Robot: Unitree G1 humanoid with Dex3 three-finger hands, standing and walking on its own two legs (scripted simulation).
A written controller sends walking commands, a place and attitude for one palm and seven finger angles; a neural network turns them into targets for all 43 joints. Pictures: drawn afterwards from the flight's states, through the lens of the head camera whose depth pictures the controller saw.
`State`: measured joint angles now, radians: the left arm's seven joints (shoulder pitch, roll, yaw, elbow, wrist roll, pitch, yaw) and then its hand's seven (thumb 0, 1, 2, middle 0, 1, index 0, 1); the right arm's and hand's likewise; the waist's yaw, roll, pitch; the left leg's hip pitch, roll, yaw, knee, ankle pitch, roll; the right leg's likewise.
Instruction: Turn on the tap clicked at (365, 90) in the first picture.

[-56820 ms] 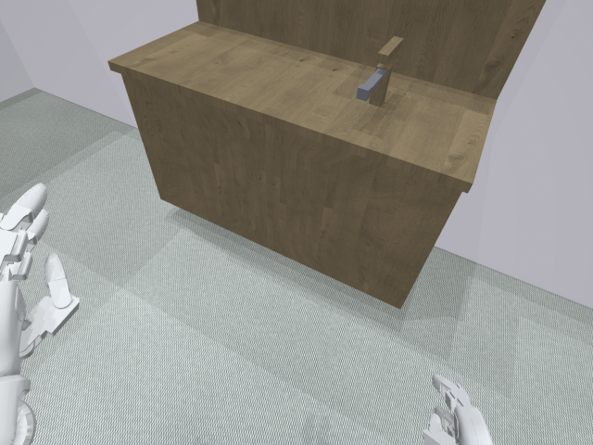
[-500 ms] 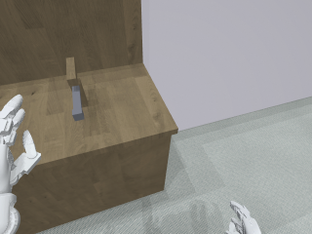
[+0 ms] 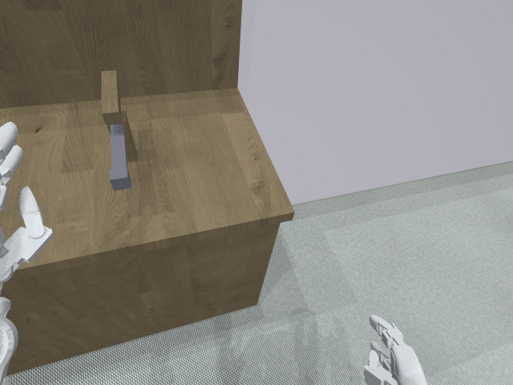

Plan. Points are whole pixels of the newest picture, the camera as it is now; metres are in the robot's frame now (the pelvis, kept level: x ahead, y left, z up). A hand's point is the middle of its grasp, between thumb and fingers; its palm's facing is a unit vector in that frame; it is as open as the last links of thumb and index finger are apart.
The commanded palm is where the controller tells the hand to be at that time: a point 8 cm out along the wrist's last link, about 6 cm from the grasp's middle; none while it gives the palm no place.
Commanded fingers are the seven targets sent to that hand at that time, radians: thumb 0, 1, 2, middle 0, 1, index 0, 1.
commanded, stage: shuffle to correct the standing spot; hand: left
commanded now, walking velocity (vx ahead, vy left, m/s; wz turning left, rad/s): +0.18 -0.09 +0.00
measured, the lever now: (120, 178) +0.40 +0.28 +0.05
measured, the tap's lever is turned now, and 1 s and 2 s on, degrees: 0 0 0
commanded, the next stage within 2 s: come to a stop and stand still in 1.20 s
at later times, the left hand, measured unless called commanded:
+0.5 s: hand (95, 216) +0.26 +0.23 +0.16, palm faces +0.40 -0.85 -0.35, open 7.4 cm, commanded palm +0.19 +0.26 +0.17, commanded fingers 0.00 0.90 0.90 -0.20 -0.30 -0.20 -0.30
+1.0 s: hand (108, 215) +0.26 +0.22 +0.16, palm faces +0.41 -0.84 -0.35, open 7.4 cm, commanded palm +0.19 +0.25 +0.17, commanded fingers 0.00 0.90 0.90 -0.20 -0.30 -0.20 -0.30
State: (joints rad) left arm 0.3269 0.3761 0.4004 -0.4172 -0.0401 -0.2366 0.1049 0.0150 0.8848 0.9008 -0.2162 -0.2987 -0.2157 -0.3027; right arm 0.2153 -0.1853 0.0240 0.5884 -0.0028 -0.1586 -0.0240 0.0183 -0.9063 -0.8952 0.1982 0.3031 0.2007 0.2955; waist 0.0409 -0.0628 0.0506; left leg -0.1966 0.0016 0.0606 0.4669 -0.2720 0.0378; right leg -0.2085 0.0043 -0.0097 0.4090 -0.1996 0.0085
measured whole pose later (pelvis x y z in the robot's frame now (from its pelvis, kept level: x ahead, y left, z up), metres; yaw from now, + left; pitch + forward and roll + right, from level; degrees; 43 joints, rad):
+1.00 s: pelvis +0.03 -0.03 -0.02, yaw +0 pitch -5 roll +1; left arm 0.35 0.40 0.40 -0.49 -0.04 -0.17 0.12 0.01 0.89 0.90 -0.21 -0.30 -0.21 -0.30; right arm 0.18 -0.14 0.01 0.56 0.00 -0.07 -0.02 0.02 -0.91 -0.90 0.20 0.30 0.20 0.30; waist 0.00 -0.09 0.12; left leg -0.30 0.01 0.09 0.60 -0.22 0.05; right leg -0.40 0.03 0.01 1.11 -0.43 -0.03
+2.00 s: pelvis +0.08 -0.07 +0.00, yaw -1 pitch -1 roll -1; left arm 0.21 0.46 0.42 -0.37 -0.01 -0.20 0.11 0.01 0.88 0.90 -0.22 -0.30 -0.22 -0.30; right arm 0.18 -0.18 0.01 0.59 0.00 -0.11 -0.04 0.02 -0.91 -0.90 0.20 0.30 0.20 0.30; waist 0.08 -0.04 0.09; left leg -0.27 0.05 0.04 0.51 -0.20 0.00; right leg -0.18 0.02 -0.09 0.45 -0.26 -0.03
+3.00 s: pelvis +0.03 +0.00 +0.00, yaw +6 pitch -4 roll -2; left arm 0.36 0.33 0.34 -0.41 0.01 -0.18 0.10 0.01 0.89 0.90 -0.21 -0.30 -0.21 -0.30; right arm 0.22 -0.17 0.02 0.59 0.00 -0.13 -0.02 0.02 -0.91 -0.90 0.20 0.30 0.20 0.30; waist 0.04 -0.01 0.05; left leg -0.26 -0.03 0.08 0.41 -0.15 0.06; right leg -0.16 0.01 0.04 0.42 -0.27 -0.01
